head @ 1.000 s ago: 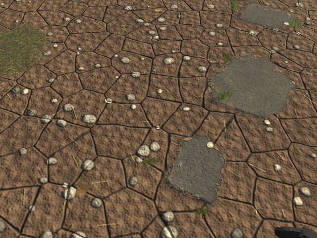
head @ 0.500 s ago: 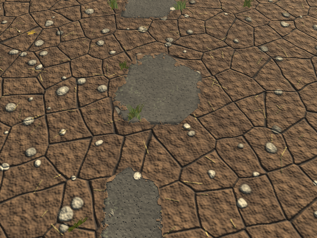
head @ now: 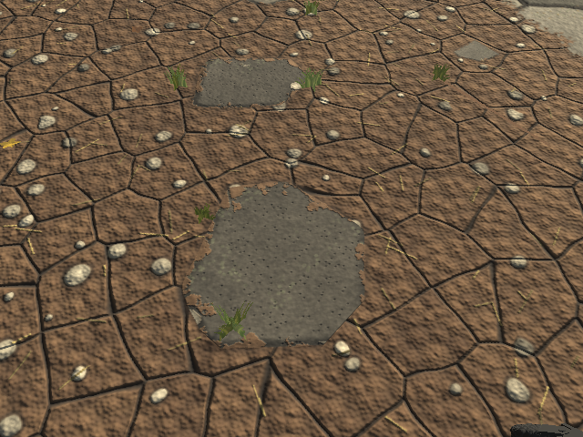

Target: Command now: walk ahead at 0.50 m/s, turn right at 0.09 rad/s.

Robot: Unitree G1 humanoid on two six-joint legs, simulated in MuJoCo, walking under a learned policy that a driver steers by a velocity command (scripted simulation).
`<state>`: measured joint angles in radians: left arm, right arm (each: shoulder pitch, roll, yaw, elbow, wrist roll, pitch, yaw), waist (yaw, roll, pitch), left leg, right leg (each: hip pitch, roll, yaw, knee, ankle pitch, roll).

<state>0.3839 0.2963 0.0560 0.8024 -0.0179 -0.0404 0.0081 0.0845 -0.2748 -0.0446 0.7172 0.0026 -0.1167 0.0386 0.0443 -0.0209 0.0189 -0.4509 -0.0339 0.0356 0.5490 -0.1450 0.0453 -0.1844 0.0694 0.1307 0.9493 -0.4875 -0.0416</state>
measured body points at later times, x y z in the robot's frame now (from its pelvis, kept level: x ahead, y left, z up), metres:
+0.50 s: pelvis +0.29 -0.04 +0.00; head +0.32 -0.05 +0.45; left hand +0.51 +0.20 -0.07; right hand +0.28 -0.32 -0.14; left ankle +0.10 +0.10 -0.68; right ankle +0.39 -0.14 -0.72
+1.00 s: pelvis +0.56 +0.00 +0.00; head +0.59 +0.01 +0.45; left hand +0.55 +0.29 -0.14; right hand +0.79 -0.24 -0.08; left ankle +0.68 +0.10 -0.73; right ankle +0.39 -0.14 -0.71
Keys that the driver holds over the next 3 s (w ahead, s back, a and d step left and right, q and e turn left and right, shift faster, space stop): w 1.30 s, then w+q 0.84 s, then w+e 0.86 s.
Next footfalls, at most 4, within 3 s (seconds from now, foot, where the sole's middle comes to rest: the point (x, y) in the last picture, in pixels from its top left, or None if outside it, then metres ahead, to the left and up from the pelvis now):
0.46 right None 0.42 -0.14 -0.76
0.98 left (273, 332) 0.71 0.10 -0.76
1.50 right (366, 240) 1.01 -0.14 -0.76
2.02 left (258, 181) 1.22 0.18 -0.76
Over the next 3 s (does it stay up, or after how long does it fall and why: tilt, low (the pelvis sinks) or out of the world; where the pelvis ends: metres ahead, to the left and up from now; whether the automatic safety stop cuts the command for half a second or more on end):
stays up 1.65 0.25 0.01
